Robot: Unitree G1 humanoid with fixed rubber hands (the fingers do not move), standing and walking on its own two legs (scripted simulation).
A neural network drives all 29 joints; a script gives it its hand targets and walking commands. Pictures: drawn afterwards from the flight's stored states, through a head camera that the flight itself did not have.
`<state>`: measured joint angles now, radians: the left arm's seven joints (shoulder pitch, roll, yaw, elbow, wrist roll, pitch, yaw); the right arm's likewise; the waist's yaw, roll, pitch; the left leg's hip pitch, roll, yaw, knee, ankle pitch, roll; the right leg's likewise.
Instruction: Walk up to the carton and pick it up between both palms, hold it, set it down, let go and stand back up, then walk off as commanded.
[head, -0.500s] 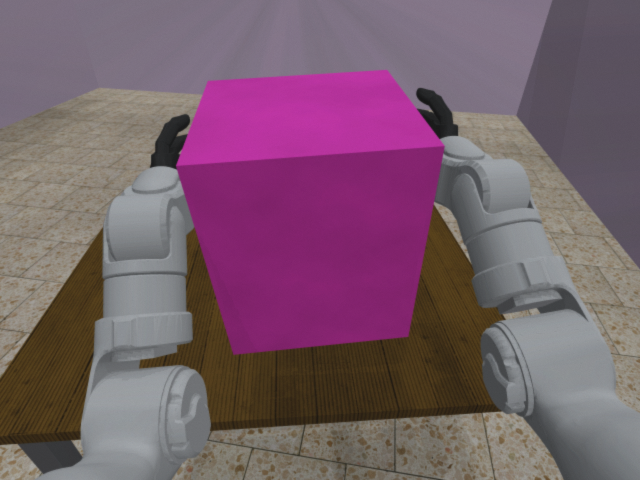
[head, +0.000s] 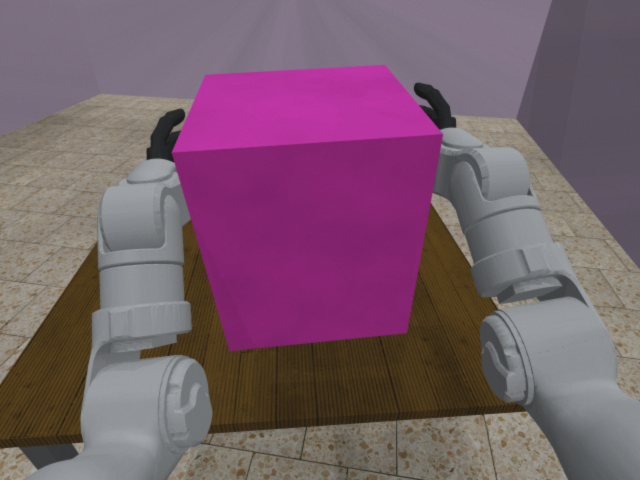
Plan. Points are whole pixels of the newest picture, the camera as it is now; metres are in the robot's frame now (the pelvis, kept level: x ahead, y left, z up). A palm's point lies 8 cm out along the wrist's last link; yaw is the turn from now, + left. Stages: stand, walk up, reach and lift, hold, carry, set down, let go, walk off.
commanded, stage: hold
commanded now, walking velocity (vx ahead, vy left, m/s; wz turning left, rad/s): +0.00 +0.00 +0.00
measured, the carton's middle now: (308, 206) +0.37 +0.01 +0.25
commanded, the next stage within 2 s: none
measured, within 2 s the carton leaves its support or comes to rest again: neither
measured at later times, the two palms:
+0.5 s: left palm (169, 174) +0.37 +0.16 +0.30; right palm (442, 146) +0.38 -0.14 +0.32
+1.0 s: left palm (168, 174) +0.37 +0.16 +0.30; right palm (441, 146) +0.38 -0.14 +0.32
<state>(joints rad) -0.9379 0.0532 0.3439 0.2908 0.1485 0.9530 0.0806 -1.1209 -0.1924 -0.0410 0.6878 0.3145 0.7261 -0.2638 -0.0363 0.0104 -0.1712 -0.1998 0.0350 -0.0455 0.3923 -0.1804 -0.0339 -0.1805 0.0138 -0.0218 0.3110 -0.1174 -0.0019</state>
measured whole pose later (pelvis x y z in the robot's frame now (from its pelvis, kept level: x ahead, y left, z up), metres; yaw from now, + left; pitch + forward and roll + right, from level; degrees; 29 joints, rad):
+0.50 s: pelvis +0.00 +0.00 +0.00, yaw +0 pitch -1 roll -1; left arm -0.94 0.05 0.34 0.29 0.15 0.97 0.07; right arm -1.12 -0.21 -0.01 0.66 0.34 0.77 -0.28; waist -0.04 0.02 -0.18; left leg -0.20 0.04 -0.05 0.39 -0.18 -0.03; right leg -0.18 0.01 -0.02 0.31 -0.12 0.00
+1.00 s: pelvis +0.00 +0.00 +0.00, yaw +0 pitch -1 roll -1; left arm -0.94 0.05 0.34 0.29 0.15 0.96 0.07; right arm -1.12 -0.21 -0.01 0.67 0.34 0.76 -0.28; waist -0.04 0.02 -0.18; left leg -0.20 0.04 -0.05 0.39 -0.18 -0.03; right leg -0.18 0.01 -0.02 0.31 -0.12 0.00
